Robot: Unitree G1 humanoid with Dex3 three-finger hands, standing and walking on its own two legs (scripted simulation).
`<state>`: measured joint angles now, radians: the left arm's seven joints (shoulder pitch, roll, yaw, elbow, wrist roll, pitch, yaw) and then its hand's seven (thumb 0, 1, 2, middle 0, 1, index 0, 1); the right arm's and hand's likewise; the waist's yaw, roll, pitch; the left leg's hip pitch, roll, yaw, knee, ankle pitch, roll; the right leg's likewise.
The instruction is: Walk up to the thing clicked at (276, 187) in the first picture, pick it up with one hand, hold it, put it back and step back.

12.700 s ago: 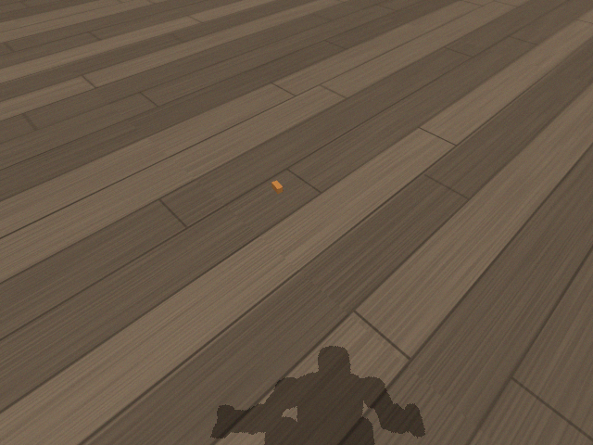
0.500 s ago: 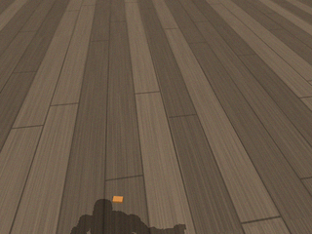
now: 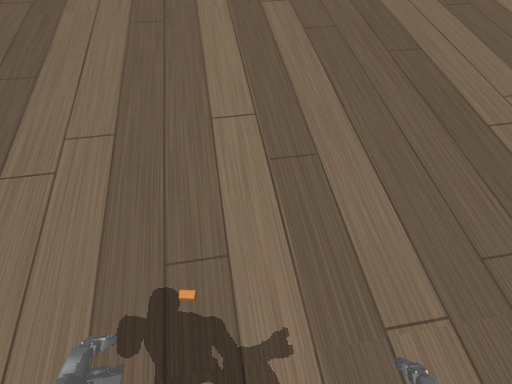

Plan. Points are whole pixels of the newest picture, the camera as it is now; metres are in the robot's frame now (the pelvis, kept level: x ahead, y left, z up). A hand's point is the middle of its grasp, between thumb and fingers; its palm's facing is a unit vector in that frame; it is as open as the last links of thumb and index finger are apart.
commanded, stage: rise first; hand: left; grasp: from above
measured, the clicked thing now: (187, 295) +0.47 +0.25 -0.75
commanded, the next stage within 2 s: none
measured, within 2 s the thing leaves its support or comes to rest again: neither
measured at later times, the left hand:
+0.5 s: hand out of the picture +0.14 +0.26 -0.20, palm faces -0.12 -0.89 -0.43, open 12.3 cm
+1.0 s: hand (127, 368) +0.19 +0.29 -0.33, palm faces -0.40 -0.68 -0.62, open 12.0 cm
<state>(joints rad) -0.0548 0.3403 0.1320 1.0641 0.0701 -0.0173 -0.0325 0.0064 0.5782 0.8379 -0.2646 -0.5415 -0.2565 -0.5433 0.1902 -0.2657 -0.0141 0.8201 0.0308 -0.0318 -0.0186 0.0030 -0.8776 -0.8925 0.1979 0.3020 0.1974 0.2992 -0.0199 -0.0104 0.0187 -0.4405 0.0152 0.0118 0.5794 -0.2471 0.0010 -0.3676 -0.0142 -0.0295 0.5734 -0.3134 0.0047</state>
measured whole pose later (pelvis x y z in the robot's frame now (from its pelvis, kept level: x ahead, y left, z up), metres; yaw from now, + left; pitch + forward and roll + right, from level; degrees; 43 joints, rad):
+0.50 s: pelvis +0.00 +0.00 -0.07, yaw +0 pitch +16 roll -2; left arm 0.22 0.33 0.15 0.55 0.20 0.18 -0.02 0.00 -0.25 0.73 -0.43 -0.72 -0.41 -0.73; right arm 0.19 -0.24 -0.03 0.58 0.02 -0.11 -0.04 0.01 -0.93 -0.91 0.20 0.30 0.20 0.30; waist -0.02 0.01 -0.10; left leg -0.88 0.03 -0.01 1.08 -0.48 0.00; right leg -0.79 0.00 -0.04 1.05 -0.54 0.01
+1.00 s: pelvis -0.03 +0.00 -0.19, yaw -2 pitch +30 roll -2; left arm -0.01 0.46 0.16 0.63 0.48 -0.05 -0.02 0.00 -0.22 0.68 -0.50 -0.66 -0.47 -0.68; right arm 0.10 -0.28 -0.05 0.59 0.00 -0.19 0.02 0.01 -0.96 -0.92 0.20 0.30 0.20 0.30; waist -0.02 0.01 -0.18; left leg -1.51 0.04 -0.03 1.62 -0.63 0.00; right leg -1.42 0.00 -0.04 1.61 -0.72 0.00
